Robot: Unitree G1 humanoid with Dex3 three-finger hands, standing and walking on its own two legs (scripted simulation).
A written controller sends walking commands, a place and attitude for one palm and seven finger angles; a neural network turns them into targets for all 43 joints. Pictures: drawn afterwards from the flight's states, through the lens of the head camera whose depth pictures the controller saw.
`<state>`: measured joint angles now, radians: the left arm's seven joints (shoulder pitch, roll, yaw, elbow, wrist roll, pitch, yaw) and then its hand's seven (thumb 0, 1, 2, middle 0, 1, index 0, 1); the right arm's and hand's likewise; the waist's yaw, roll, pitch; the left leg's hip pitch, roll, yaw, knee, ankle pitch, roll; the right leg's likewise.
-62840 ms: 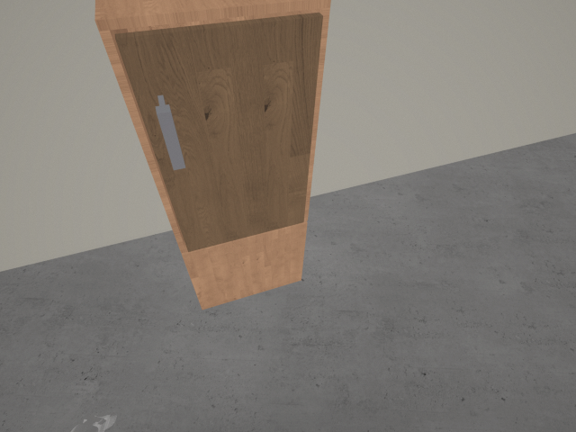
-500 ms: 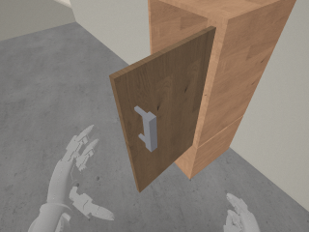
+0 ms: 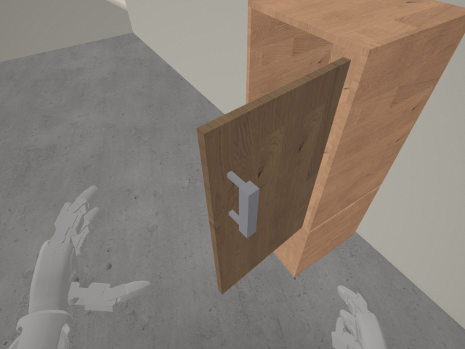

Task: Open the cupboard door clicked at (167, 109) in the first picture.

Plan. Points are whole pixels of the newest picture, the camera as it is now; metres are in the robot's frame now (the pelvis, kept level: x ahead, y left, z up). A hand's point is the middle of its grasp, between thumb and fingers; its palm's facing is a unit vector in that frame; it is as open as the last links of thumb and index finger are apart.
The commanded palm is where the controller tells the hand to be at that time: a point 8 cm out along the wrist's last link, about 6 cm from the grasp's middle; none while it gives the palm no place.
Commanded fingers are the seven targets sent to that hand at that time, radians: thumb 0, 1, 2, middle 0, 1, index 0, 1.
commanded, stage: draw the hand back to the body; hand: left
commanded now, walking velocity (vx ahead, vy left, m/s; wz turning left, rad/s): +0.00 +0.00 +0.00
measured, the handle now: (240, 204) +0.36 +0.03 +0.06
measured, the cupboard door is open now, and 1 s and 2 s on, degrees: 97 97 97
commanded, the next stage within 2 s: step back with the hand held close in 0.80 s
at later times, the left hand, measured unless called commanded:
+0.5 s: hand (43, 234) +0.21 +0.27 +0.17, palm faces +0.46 -0.79 -0.40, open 8.3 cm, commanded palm +0.16 +0.30 +0.18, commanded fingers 0.00 0.90 0.90 -0.20 -0.30 -0.20 -0.30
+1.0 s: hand (51, 238) +0.20 +0.25 +0.17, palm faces +0.45 -0.79 -0.42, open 7.5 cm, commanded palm +0.15 +0.29 +0.18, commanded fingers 0.00 0.90 0.90 -0.20 -0.30 -0.20 -0.30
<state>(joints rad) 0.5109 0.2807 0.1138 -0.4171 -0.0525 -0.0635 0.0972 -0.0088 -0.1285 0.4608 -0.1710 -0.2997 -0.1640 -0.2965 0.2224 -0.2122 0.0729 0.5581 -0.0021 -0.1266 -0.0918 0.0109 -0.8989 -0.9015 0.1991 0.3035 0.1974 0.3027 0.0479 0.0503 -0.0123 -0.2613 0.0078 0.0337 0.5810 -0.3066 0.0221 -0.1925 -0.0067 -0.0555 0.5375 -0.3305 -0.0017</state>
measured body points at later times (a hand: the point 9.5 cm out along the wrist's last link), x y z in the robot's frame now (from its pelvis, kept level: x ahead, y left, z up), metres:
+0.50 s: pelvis +0.01 +0.00 +0.01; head +0.00 -0.01 +0.46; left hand +0.18 +0.31 +0.19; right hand +0.20 -0.22 -0.07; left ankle +0.00 +0.10 -0.73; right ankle -0.03 -0.12 -0.73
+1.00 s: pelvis +0.00 -0.01 +0.01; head -0.01 -0.03 +0.46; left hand +0.17 +0.29 +0.19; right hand +0.19 -0.23 -0.08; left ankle +0.00 +0.10 -0.73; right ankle -0.03 -0.12 -0.73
